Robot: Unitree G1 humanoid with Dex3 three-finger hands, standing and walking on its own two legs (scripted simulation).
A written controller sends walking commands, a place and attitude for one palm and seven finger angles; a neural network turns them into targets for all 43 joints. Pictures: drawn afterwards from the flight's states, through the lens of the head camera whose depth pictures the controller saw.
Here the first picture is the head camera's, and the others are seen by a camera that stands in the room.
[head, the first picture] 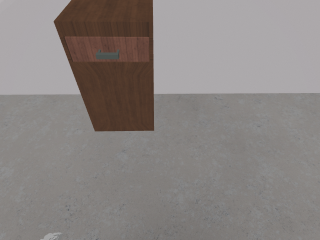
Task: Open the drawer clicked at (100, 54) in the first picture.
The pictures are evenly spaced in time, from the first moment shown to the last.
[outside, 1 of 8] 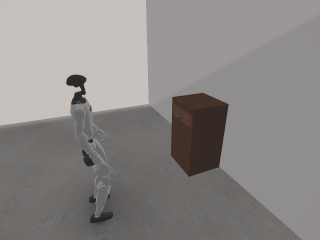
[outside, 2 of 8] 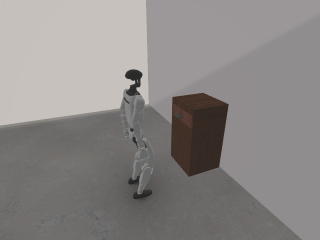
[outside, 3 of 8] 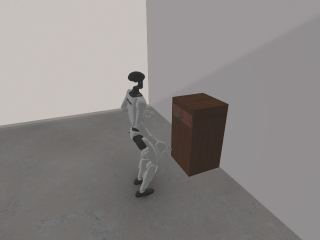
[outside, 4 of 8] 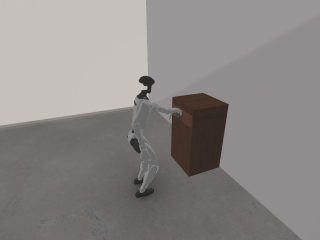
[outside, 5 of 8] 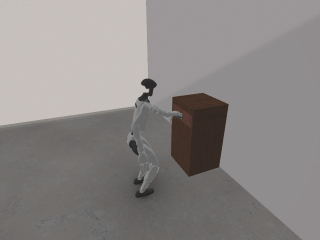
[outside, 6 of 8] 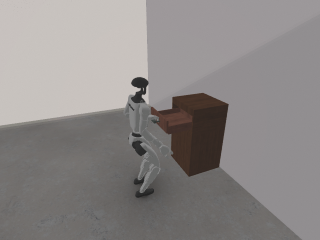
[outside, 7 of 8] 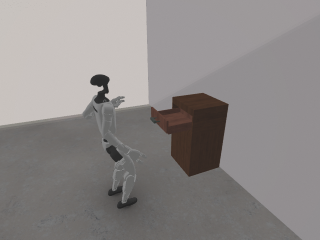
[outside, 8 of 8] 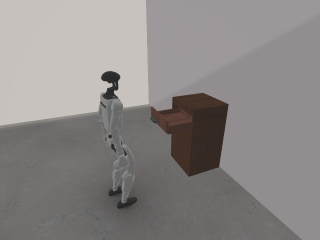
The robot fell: no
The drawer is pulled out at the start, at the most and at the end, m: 0.00 0.30 0.29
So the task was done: yes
